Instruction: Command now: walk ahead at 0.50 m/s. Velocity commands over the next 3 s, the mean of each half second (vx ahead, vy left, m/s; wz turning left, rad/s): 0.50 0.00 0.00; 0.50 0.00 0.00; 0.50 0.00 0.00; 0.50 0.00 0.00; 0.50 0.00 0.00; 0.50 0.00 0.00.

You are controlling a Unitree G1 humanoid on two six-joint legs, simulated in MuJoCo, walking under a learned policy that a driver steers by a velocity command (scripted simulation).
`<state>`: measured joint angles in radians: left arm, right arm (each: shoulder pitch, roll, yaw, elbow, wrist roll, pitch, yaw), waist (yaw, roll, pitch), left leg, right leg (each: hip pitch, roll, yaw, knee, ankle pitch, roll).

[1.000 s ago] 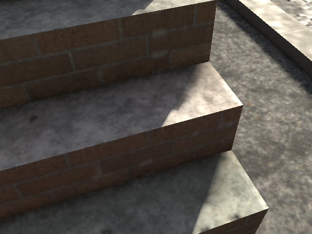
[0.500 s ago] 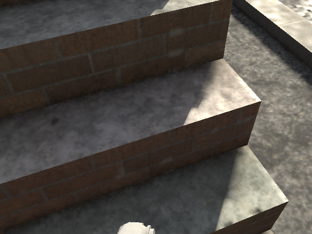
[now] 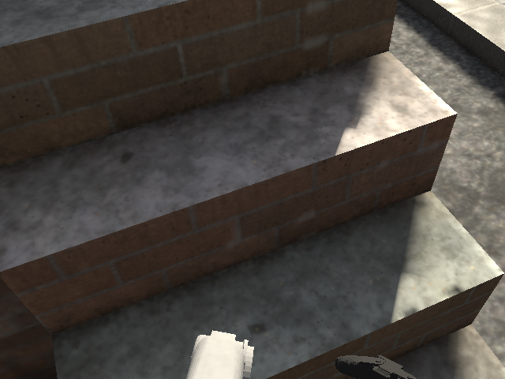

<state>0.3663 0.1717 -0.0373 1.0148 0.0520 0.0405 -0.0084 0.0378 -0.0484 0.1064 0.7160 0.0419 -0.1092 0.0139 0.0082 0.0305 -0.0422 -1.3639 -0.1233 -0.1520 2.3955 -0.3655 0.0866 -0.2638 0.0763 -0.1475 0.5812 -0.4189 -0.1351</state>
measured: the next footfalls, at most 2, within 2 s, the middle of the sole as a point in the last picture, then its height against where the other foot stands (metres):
left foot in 0.34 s outside the picture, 0.22 m higher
right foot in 0.82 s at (275, 338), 0.23 m higher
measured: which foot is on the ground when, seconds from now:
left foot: up 0.00-0.32, down 0.34-0.84, up 0.86-1.00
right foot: down 0.00-0.42, up 0.44-0.80, down 0.82-1.00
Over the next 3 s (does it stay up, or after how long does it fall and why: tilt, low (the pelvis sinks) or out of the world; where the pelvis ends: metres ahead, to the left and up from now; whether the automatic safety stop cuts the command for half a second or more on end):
stays up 0.49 0.03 0.42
